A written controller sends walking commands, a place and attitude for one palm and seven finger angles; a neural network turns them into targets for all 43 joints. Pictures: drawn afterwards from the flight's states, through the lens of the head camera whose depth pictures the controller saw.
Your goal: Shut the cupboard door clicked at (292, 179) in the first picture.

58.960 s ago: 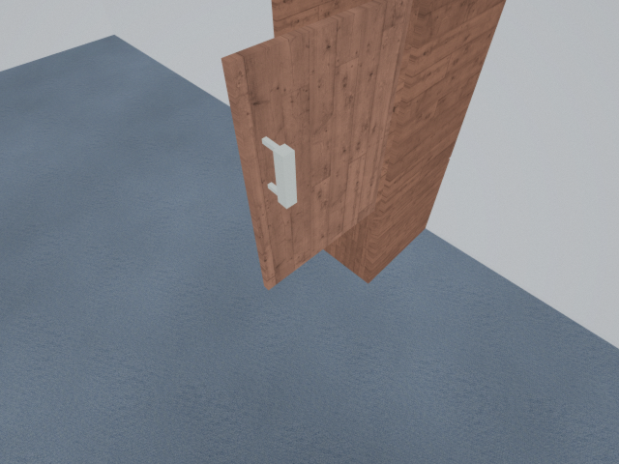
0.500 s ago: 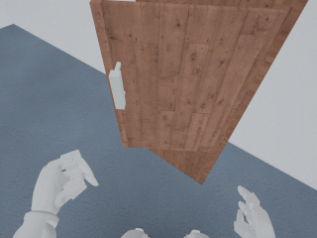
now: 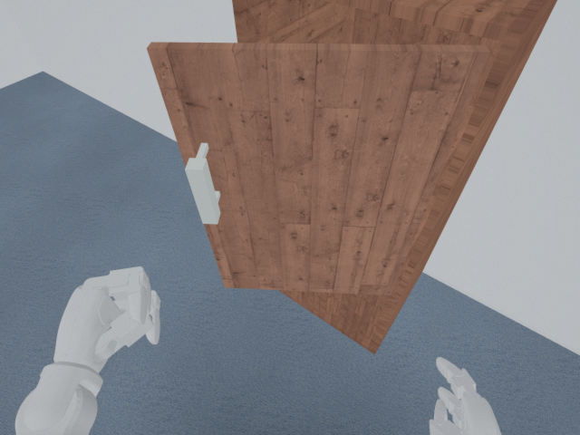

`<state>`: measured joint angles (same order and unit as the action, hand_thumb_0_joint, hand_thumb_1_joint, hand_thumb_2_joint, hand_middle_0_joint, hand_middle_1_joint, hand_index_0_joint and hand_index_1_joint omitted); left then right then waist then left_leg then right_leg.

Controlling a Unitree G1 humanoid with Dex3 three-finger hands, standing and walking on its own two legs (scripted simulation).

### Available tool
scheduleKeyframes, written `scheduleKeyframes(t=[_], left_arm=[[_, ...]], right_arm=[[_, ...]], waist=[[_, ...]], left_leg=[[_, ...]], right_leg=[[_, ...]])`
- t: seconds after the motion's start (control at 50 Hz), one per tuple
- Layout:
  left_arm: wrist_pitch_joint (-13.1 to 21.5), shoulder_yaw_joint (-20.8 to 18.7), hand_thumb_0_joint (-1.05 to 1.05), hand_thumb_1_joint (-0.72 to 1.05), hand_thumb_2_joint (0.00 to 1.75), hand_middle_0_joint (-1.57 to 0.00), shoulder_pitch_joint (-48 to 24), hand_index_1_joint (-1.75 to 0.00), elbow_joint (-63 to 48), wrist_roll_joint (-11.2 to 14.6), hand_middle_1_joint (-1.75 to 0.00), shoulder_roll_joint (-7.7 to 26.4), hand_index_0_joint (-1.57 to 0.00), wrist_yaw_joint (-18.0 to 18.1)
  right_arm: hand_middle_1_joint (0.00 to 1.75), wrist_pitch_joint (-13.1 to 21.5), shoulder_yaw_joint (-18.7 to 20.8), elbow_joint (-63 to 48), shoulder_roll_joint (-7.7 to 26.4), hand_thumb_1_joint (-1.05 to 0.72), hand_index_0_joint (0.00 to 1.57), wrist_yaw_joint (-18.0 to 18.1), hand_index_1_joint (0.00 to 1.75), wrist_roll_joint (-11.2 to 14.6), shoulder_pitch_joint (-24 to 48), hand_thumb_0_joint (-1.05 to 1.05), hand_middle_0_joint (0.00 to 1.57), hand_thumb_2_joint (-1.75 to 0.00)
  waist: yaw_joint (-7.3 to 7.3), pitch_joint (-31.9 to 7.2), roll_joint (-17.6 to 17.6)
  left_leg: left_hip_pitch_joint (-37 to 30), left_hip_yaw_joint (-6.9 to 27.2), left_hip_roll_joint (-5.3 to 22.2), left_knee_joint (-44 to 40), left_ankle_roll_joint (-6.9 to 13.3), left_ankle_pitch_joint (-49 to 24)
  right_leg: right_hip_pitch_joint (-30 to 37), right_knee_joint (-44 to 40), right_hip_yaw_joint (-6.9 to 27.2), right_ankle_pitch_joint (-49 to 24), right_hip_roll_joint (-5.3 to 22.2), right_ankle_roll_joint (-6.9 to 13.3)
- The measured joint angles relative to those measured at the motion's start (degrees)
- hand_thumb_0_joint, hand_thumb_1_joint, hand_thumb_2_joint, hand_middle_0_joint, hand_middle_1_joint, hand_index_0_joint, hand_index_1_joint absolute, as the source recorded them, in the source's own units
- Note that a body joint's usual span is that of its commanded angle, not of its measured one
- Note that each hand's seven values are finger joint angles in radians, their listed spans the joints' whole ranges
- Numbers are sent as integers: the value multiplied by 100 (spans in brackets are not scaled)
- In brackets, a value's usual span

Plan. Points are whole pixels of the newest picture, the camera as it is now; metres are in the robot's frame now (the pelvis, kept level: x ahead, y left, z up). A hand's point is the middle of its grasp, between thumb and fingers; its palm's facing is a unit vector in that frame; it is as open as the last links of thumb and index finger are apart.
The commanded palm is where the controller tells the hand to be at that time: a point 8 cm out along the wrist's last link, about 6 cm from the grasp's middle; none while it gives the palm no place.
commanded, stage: raise the hand and make a fist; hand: left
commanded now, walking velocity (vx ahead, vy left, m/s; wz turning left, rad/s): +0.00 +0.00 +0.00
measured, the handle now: (207, 183) +0.46 +0.18 +0.09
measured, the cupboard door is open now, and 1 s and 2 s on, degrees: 33 33 33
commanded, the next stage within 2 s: bring the fist close to the handle in 0.30 s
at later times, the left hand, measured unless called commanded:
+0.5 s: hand (155, 327) +0.22 +0.18 +0.09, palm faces +0.02 -1.00 -0.05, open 3.1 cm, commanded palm +0.21 +0.23 +0.09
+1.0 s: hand (193, 270) +0.30 +0.15 +0.09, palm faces -0.02 -1.00 -0.02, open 3.1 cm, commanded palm +0.28 +0.20 +0.09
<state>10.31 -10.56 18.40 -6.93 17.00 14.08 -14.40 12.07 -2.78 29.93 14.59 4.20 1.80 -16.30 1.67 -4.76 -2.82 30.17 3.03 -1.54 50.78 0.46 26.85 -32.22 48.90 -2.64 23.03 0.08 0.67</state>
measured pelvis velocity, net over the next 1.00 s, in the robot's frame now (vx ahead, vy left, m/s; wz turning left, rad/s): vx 0.00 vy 0.00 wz -0.01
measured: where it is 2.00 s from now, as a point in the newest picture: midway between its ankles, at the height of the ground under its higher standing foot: outside the picture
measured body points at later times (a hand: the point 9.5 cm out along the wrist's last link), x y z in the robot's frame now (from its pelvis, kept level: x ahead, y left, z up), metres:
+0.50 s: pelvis -0.01 -0.01 +0.00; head +0.01 -0.02 +0.45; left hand +0.21 +0.23 +0.09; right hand +0.17 -0.23 -0.07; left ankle -0.01 +0.11 -0.70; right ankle +0.02 -0.11 -0.70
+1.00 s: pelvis +0.00 +0.00 +0.00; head +0.02 -0.01 +0.45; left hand +0.29 +0.21 +0.10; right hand +0.15 -0.23 -0.09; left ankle -0.01 +0.11 -0.70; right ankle +0.02 -0.11 -0.70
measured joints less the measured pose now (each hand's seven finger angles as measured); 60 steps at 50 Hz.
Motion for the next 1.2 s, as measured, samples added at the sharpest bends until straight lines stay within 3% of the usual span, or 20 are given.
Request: scheduleKeyframes(t=[0.28, 0.46, 0.58, 0.8, 1.2], left_arm=[[260, 72, 1, 90, 90, -130, 82, -150, 124, -58, -150, -93, -130, 80], [218, 79, 1, 90, 90, -130, -13, -150, 255, -32, -150, -95, -130, 23], [188, 167, 1, 90, 90, -130, -600, -150, 592, -120, -150, -127, -131, 99], [-78, 285, 1, 90, 90, -130, -1433, -150, 1156, -345, -150, -216, -130, 383], [28, 495, 1, 90, 90, -130, -2536, -150, 2111, -669, -150, -409, -131, 840]], right_arm=[[30, 70, 97, 24, 53, -90, 20, 8, 30, 6, 40, 2, 20, -90], [30, 92, 25, 32, -4, -90, 20, 22, 30, 8, 84, 2, 20, -90], [30, 138, -11, 140, -7, -90, 20, 59, 30, 16, 148, 2, 20, -90], [30, 11, -25, 171, -52, -90, 20, -21, 30, -15, 110, 2, 20, -90], [30, -311, 43, 355, -63, -90, 20, -104, 30, -35, 180, 2, 20, -90]], waist=[[-18, 62, 54], [13, 71, 15], [28, 133, 17], [-94, 121, 78], [-122, 135, 70]], left_leg=[[-48, -16, 42, -82, -72, -79], [-53, -8, 25, -83, -60, -108], [14, 19, -5, -30, -38, -121], [-57, -98, -24, -187, 7, -165], [-64, -131, -31, -274, 2, -189]], right_leg=[[-4, 2, 14, -47, -40, 70], [15, -12, 8, -74, -23, 57], [-22, 4, -19, -94, 7, 38], [-8, -97, 101, -143, 22, -6], [-39, -119, 135, -142, 30, 0]])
